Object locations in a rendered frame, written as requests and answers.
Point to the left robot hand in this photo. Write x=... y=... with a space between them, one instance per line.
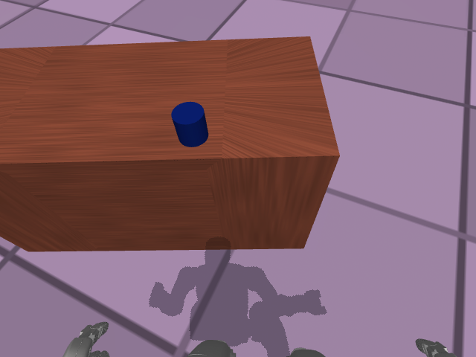
x=81 y=347

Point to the right robot hand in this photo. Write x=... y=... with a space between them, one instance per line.
x=432 y=349

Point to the can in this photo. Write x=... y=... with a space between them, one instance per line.
x=190 y=123

